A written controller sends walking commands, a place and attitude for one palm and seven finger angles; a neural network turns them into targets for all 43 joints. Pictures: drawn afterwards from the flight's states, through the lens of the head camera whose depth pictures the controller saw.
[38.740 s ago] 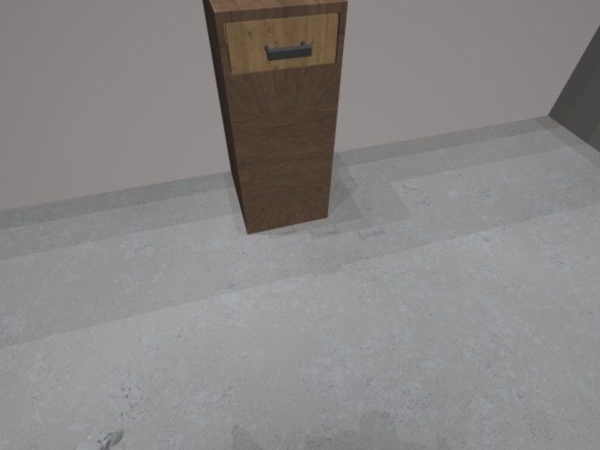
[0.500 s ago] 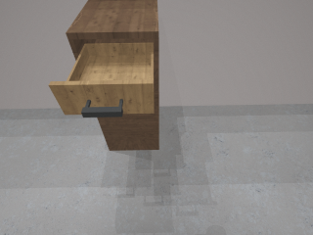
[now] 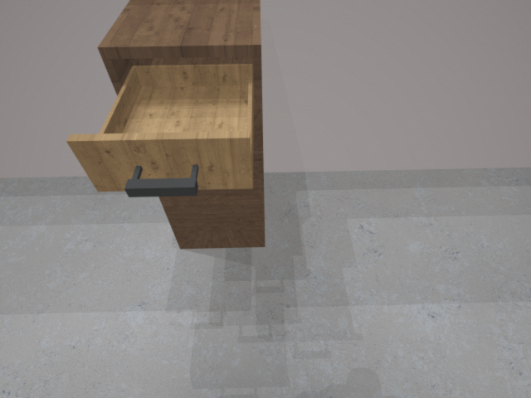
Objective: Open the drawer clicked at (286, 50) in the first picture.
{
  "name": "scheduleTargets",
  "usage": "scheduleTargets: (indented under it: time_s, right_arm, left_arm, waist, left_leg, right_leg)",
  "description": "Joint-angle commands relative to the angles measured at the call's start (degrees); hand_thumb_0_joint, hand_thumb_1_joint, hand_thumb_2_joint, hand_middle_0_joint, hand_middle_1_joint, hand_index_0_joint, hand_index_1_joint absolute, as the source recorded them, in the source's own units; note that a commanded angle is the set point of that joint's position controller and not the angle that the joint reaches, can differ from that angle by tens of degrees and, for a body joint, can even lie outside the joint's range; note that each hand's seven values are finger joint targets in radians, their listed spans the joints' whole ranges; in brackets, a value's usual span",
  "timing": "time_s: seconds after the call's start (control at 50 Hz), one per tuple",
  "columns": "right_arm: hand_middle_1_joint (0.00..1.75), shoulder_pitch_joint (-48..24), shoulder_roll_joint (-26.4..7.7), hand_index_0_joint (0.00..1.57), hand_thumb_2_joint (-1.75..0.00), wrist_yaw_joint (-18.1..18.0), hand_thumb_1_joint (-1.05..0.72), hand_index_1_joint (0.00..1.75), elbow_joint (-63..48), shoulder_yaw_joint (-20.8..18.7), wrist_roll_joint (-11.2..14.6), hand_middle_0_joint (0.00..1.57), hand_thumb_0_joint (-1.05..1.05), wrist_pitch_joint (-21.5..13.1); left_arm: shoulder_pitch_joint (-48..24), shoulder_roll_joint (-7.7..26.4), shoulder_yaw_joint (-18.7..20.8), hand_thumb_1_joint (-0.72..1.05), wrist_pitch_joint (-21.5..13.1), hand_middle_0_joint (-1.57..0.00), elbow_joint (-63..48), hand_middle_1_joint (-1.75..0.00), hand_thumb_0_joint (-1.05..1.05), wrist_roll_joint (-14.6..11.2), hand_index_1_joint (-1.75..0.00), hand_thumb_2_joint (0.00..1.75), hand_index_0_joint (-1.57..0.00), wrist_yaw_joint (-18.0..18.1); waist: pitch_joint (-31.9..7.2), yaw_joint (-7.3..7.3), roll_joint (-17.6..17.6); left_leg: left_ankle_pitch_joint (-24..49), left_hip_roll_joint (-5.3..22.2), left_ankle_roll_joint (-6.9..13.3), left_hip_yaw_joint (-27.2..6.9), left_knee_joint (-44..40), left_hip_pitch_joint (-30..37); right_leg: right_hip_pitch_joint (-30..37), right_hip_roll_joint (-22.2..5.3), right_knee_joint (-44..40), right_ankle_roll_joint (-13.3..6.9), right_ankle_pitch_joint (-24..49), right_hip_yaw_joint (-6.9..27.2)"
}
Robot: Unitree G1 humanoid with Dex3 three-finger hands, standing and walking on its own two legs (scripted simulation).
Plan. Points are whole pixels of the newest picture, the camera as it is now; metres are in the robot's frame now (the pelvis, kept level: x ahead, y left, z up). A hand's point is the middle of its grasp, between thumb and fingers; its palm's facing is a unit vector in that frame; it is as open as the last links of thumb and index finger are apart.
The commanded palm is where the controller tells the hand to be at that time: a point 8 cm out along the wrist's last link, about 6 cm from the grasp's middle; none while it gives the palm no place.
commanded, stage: look to check the result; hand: left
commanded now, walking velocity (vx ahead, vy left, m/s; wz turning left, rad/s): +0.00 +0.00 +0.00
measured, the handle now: (164, 178) +0.48 +0.22 +0.03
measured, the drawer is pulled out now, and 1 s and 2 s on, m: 0.30 0.30 0.30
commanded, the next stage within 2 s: stand and wait in 0.28 s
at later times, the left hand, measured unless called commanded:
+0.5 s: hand out of the picture +0.07 +0.21 -0.16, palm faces +0.00 -0.95 -0.30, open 7.4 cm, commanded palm none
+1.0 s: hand out of the picture +0.10 +0.23 -0.15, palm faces -0.02 -0.94 -0.34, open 7.4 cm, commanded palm none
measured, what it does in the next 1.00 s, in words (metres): stands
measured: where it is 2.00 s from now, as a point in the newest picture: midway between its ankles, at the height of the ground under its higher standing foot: outside the picture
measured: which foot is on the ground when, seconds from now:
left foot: down 0.00-1.00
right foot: down 0.00-1.00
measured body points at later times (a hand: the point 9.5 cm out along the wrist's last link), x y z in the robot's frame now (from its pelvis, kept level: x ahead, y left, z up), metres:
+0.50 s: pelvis +0.01 -0.01 +0.00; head +0.03 -0.02 +0.45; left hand +0.07 +0.26 -0.14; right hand +0.06 -0.29 -0.15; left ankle +0.01 +0.11 -0.75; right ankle -0.01 -0.10 -0.75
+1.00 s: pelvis +0.02 -0.02 +0.00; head +0.04 -0.02 +0.45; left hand +0.10 +0.28 -0.13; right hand +0.09 -0.31 -0.14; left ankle +0.01 +0.11 -0.75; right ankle -0.01 -0.10 -0.75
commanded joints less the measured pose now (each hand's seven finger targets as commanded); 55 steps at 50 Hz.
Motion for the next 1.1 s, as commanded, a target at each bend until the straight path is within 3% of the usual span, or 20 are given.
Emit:
scheduleTargets:
  time_s: [0.0, 0.08, 0.36, 0.54, 0.56, 0.64, 0.76, 1.08]
  right_arm:
    - [0.3, 1.18, -7.77, 0.2, -0.9, -0.37, -0.9, 0.3, -2.52, -1.3, -0.23, 0.2, 0.0, -0.74]
    - [0.3, 0.21, -8.55, 0.2, -0.9, -0.27, -0.9, 0.3, -2.6, -1.33, -0.28, 0.2, 0.0, -0.6]
    - [0.3, -3.59, -12.31, 0.2, -0.9, -0.04, -0.9, 0.3, -3.53, -1.84, -0.3, 0.2, 0.0, -0.9]
    - [0.3, -5.69, -14.28, 0.2, -0.9, 0.04, -0.9, 0.3, -3.94, -2.08, -0.26, 0.2, 0.0, -0.87]
    - [0.3, -5.88, -14.55, 0.2, -0.9, 0.07, -0.9, 0.3, -3.81, -2.06, -0.3, 0.2, 0.0, -0.86]
    - [0.3, -6.45, -15.3, 0.2, -0.9, 0.1, -0.9, 0.3, -4.08, -2.06, -0.21, 0.2, 0.0, -0.85]
    - [0.3, -7.3, -16.45, 0.2, -0.9, 0.17, -0.9, 0.3, -4.15, -2.13, -0.27, 0.2, 0.0, -0.88]
    - [0.3, -8.46, -18.0, 0.2, -0.9, 0.25, -0.9, 0.3, -4.44, -2.0, -0.21, 0.2, 0.0, -0.95]
  left_arm:
    - [0.68, 8.62, 1.39, 0.9, -1.06, -0.2, -2.27, -0.3, 0.0, 0.11, -0.3, 0.9, -0.2, 0.55]
    - [-0.25, 9.39, 1.38, 0.9, -1.08, -0.2, -2.32, -0.3, 0.0, 0.14, -0.3, 0.9, -0.2, 0.45]
    - [-3.67, 13.08, 2.07, 0.9, -1.86, -0.2, -3.46, -0.3, 0.0, 0.08, -0.3, 0.9, -0.2, 0.26]
    - [-5.64, 15.16, 2.43, 0.9, -2.01, -0.2, -4.01, -0.3, 0.0, 0.07, -0.3, 0.9, -0.2, 0.11]
    - [-6.03, 15.3, 2.3, 0.9, -2.0, -0.2, -3.95, -0.3, 0.0, 0.04, -0.3, 0.9, -0.2, 0.1]
    - [-6.59, 16.2, 2.42, 0.9, -2.09, -0.2, -4.24, -0.3, 0.0, 0.05, -0.3, 0.9, -0.2, 0.04]
    - [-7.81, 17.09, 2.27, 0.9, -2.07, -0.2, -4.35, -0.3, 0.0, 0.02, -0.3, 0.9, -0.2, -0.04]
    - [-8.92, 18.5, 2.08, 0.9, -2.13, -0.2, -4.7, -0.3, 0.0, 0.0, -0.3, 0.9, -0.2, -0.1]
  waist:
    - [-2.2, -0.18, -1.31]
    - [-0.94, -0.25, -1.08]
    - [-4.28, -0.3, -1.48]
    - [-4.19, -0.16, -1.85]
    - [-4.33, -0.32, -0.67]
    - [-4.92, -0.22, -2.25]
    - [-5.38, -0.36, -0.95]
    - [-6.09, -0.34, -1.45]
  left_leg:
    - [4.6, 6.69, 0.57, -6.31, -3.59, 3.31]
    - [3.26, 6.71, 0.37, -6.33, -3.94, 2.99]
    - [7.77, 7.13, 0.1, -6.1, -3.12, 5.14]
    - [8.1, 7.31, -0.1, -6.2, -3.45, 5.77]
    - [8.13, 7.36, -0.15, -6.04, -3.53, 5.77]
    - [8.31, 7.49, -0.12, -6.21, -3.6, 6.26]
    - [8.8, 7.69, -0.24, -6.1, -3.98, 6.83]
    - [10.76, 7.93, -0.35, -6.1, -4.47, 7.98]
  right_leg:
    - [-3.39, -6.9, -4.53, -1.04, 6.65, 5.34]
    - [-4.15, -6.89, -5.23, -1.06, 5.47, 5.66]
    - [-1.04, -7.81, -5.33, -1.35, 13.24, 6.21]
    - [-0.4, -7.83, -5.94, -1.26, 14.4, 6.66]
    - [-0.13, -8.13, -6.07, -1.25, 14.62, 6.68]
    - [0.37, -8.01, -6.31, -1.11, 15.04, 6.72]
    - [0.7, -8.25, -6.5, -1.1, 15.36, 6.84]
    - [1.7, -8.41, -6.5, -0.96, 17.53, 6.67]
